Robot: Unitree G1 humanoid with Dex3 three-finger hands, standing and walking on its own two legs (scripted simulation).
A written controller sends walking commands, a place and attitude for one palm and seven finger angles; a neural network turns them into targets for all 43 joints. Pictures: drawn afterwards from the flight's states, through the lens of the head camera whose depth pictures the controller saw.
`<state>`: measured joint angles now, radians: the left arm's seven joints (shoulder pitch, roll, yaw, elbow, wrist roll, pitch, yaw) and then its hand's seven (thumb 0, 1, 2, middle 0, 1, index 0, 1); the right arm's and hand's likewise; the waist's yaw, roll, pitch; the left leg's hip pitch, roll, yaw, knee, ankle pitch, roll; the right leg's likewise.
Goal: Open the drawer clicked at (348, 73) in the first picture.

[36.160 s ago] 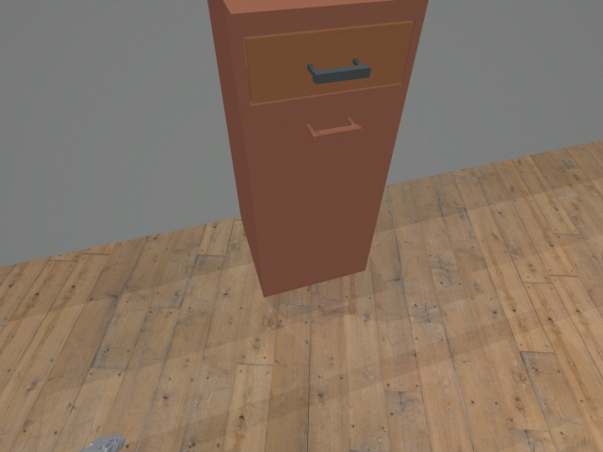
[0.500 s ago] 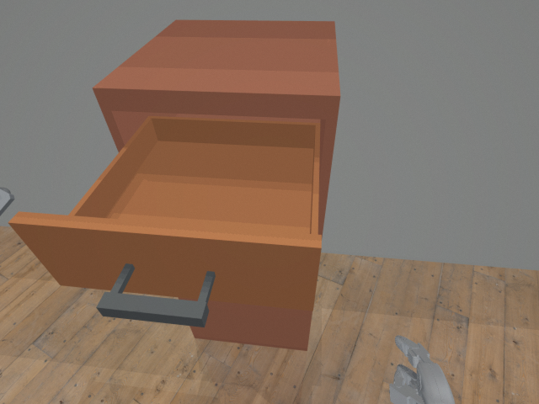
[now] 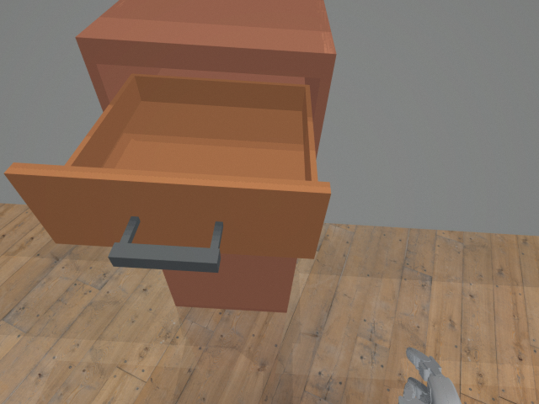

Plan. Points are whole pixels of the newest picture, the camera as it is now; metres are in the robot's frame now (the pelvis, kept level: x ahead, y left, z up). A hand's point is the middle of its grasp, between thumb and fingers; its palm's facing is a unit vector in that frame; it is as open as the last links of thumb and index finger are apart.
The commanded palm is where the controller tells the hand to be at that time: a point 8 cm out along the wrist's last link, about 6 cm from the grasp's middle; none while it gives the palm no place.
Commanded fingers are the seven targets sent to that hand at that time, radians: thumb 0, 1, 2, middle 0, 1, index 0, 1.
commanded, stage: step back with the hand held close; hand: left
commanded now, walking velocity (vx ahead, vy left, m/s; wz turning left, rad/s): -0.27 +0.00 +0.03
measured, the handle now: (171, 242) +0.28 +0.15 +0.13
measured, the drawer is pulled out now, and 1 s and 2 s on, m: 0.28 0.28 0.28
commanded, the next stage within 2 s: stop stepping back and stand still in 0.48 s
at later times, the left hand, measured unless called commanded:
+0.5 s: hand out of the picture +0.07 +0.24 +0.35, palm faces +0.64 -0.71 -0.31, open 7.4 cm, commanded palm +0.02 +0.29 +0.32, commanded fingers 0.00 0.90 0.90 -0.20 -0.30 -0.20 -0.30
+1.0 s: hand out of the picture -0.04 +0.24 +0.34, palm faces +0.67 -0.70 -0.26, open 7.4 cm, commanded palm -0.10 +0.27 +0.32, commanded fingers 0.00 0.90 0.90 -0.20 -0.30 -0.20 -0.30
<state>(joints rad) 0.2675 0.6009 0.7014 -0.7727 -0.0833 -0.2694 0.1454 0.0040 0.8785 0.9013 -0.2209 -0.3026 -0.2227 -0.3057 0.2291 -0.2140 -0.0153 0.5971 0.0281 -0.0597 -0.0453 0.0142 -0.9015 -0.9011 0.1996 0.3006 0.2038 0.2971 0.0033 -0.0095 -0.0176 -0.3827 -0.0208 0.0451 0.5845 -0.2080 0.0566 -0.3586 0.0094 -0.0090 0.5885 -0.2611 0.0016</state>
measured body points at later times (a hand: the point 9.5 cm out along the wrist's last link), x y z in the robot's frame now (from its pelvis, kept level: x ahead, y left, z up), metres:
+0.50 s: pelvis -0.10 +0.01 +0.01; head -0.09 +0.03 +0.46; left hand +0.03 +0.28 +0.36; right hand +0.05 -0.22 -0.08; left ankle -0.05 +0.11 -0.73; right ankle -0.12 -0.11 -0.67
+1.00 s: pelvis -0.22 -0.02 +0.01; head -0.26 -0.03 +0.45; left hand -0.08 +0.27 +0.35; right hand -0.09 -0.30 -0.08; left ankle -0.23 +0.11 -0.73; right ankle -0.19 -0.11 -0.73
